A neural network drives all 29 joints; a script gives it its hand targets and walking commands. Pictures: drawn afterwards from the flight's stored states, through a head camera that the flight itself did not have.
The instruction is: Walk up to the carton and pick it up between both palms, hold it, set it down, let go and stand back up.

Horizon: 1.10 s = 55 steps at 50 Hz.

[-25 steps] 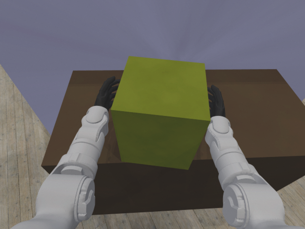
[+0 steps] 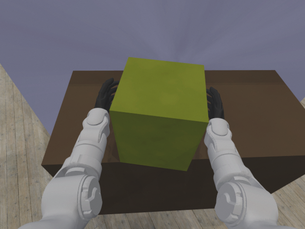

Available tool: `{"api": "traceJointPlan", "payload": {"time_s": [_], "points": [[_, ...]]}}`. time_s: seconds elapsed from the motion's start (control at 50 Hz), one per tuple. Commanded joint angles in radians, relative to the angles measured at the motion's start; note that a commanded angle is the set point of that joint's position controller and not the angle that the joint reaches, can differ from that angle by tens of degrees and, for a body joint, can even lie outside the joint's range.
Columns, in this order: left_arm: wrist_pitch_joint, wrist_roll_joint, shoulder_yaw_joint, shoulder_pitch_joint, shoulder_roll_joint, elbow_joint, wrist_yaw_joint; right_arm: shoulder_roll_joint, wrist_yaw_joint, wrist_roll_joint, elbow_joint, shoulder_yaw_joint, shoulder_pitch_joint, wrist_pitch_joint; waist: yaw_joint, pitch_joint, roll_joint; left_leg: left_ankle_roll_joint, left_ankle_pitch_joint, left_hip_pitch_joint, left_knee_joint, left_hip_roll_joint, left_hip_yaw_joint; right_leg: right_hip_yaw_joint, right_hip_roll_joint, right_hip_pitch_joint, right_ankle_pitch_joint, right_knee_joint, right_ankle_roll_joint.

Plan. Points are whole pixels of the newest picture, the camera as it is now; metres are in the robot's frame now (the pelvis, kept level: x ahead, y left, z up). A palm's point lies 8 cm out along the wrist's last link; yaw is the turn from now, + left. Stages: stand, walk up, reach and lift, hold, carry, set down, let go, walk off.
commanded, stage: reach and lift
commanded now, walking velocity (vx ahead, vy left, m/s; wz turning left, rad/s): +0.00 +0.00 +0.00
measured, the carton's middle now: (159, 117) +0.44 +0.00 +0.04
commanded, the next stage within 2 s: none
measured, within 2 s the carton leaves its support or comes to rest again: leaves its support in 1.00 s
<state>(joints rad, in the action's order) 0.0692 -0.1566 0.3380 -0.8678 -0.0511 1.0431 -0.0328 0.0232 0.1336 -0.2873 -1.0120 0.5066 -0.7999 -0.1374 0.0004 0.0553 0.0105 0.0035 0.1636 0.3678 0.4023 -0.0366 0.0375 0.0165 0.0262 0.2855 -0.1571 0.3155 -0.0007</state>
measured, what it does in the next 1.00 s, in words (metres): stands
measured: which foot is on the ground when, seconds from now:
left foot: down 0.00-1.00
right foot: down 0.00-1.00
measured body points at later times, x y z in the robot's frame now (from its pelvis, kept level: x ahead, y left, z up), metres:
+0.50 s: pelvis +0.00 +0.00 +0.00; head +0.04 +0.02 +0.45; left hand +0.44 +0.15 +0.09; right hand +0.43 -0.16 +0.08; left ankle +0.02 +0.11 -0.75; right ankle -0.01 -0.12 -0.75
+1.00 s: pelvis +0.00 +0.00 +0.00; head +0.02 +0.02 +0.45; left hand +0.43 +0.14 +0.10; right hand +0.41 -0.16 +0.09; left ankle +0.02 +0.11 -0.75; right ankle -0.01 -0.12 -0.75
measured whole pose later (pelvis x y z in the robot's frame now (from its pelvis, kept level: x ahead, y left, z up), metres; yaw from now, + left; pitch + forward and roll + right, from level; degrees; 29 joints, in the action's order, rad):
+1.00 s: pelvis +0.00 +0.00 +0.00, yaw +0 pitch +7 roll -1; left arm 0.07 -0.16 0.34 -0.84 -0.02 1.04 0.00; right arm 0.04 0.16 -0.28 -1.01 0.51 -0.76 -0.17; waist 0.00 0.10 0.01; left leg 0.00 0.16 0.37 0.40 -0.04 0.04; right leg 0.02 0.03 0.29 -0.15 0.32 0.00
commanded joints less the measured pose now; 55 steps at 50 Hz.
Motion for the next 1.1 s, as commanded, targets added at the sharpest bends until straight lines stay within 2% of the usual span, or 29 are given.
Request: {"api": "traceJointPlan", "payload": {"time_s": [0.0, 0.34, 0.58, 0.74, 0.94, 1.02, 1.08], "points": [[0.019, -0.154, -0.116, -0.502, 0.505, -0.033, -0.113, 0.576, -0.143, -0.078, 0.175, -0.175, -0.531, -0.059, -0.145, 0.558, 0.01, -0.036, -0.175, -0.24, -0.077, 0.064, 0.046, 0.042, -0.032, -0.379, 0.568, 0.034, 0.053], [0.019, -0.15, -0.122, -0.499, 0.531, -0.027, -0.105, 0.577, -0.145, -0.08, 0.154, -0.172, -0.544, -0.072, -0.145, 0.573, 0.004, -0.045, -0.202, -0.262, -0.065, 0.058, 0.048, 0.053, -0.022, -0.347, 0.53, 0.023, 0.043], [0.025, -0.142, -0.139, -0.492, 0.546, -0.021, -0.105, 0.586, -0.14, -0.08, 0.154, -0.182, -0.547, -0.085, -0.151, 0.596, 0.006, -0.047, -0.215, -0.248, -0.06, 0.055, 0.049, 0.05, -0.023, -0.361, 0.562, 0.028, 0.044], [0.037, -0.129, -0.19, -0.484, 0.585, -0.049, -0.091, 0.606, -0.131, -0.068, 0.159, -0.23, -0.538, -0.118, -0.139, 0.682, 0.005, -0.061, -0.293, -0.278, -0.034, 0.053, 0.041, 0.055, -0.015, -0.375, 0.619, 0.037, 0.041], [0.028, -0.088, -0.291, -0.527, 0.646, -0.123, -0.066, 0.621, -0.115, 0.014, 0.2, -0.365, -0.609, -0.133, -0.118, 0.736, -0.009, -0.072, -0.392, -0.324, -0.011, 0.041, 0.02, 0.054, -0.001, -0.382, 0.658, 0.04, 0.038], [0.009, -0.07, -0.32, -0.537, 0.661, -0.144, -0.052, 0.614, -0.118, 0.055, 0.174, -0.404, -0.61, -0.11, -0.107, 0.722, -0.012, -0.071, -0.396, -0.356, -0.014, 0.036, 0.016, 0.053, 0.006, -0.368, 0.623, 0.027, 0.034], [-0.03, -0.069, -0.31, -0.525, 0.646, -0.143, -0.052, 0.589, -0.121, 0.082, 0.161, -0.419, -0.599, -0.068, -0.099, 0.638, -0.005, -0.066, -0.352, -0.373, -0.034, 0.034, 0.015, 0.052, 0.011, -0.349, 0.541, 0.004, 0.031]]}}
